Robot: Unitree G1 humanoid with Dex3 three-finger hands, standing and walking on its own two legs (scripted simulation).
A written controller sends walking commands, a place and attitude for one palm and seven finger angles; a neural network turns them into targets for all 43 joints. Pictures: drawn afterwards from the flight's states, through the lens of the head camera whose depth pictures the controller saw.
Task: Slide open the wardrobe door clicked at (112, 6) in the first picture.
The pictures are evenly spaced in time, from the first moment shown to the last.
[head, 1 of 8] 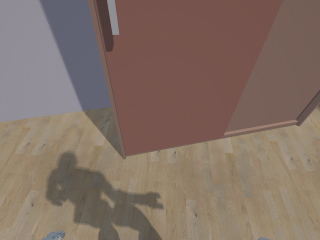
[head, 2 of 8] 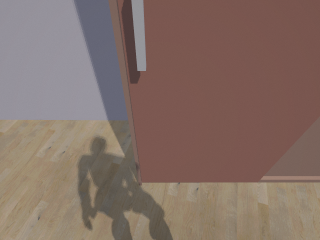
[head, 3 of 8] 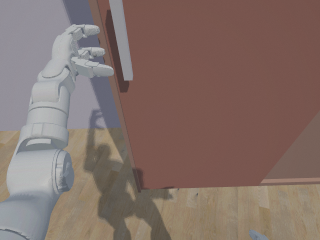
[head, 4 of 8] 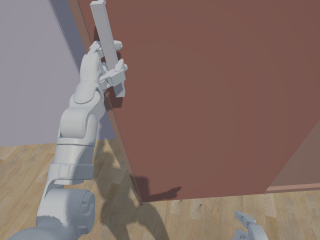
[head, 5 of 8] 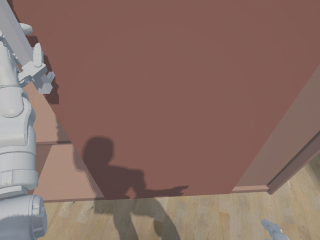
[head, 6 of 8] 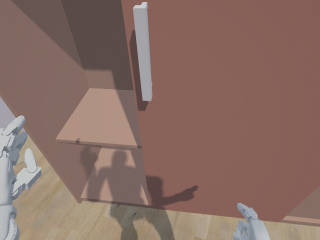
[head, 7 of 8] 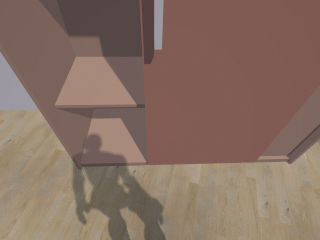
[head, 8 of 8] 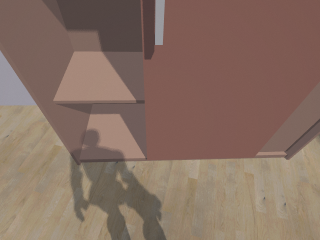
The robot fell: no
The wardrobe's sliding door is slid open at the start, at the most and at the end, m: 0.00 0.46 0.46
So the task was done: yes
